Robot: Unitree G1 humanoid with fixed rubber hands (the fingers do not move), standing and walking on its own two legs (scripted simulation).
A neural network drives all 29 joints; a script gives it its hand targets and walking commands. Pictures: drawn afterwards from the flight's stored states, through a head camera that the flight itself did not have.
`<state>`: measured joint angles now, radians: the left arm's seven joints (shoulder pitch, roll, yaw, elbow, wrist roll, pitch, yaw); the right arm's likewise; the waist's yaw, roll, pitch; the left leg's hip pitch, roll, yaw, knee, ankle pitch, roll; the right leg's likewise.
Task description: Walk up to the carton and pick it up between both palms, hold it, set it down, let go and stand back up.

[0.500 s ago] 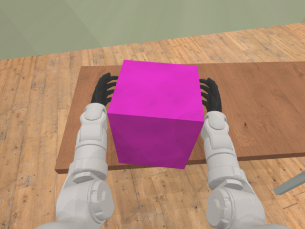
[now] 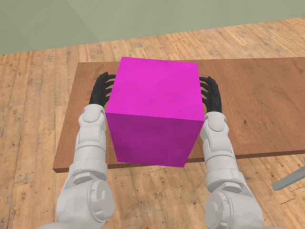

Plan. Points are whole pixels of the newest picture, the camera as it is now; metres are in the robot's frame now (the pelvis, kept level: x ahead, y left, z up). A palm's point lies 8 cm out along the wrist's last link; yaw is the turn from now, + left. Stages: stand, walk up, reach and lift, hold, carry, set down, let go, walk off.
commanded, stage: set down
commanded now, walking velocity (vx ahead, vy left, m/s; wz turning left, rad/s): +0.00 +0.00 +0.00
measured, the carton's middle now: (154, 115) +0.41 -0.03 +0.04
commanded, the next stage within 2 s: none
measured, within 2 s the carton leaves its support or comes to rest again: neither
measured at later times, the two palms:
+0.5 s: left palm (98, 107) +0.42 +0.12 +0.08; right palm (212, 109) +0.38 -0.18 +0.09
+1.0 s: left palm (91, 106) +0.42 +0.14 +0.08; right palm (218, 112) +0.37 -0.20 +0.09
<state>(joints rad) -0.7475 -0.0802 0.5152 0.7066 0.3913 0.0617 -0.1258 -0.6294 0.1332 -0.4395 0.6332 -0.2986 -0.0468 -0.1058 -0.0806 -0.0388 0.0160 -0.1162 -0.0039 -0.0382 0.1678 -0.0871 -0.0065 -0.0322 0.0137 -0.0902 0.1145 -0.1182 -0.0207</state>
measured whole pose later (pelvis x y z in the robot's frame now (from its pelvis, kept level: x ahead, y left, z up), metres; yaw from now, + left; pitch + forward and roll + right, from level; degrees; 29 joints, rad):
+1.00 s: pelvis -0.03 +0.01 -0.01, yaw -5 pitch +12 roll -1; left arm -0.90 0.21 0.07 1.23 -0.14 -0.10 0.09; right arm -0.85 -0.14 -0.08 1.13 0.19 -0.04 -0.16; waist -0.05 -0.01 -0.18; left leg -0.44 0.03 0.04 0.37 -0.14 0.01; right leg -0.37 0.04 -0.02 0.29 -0.13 -0.02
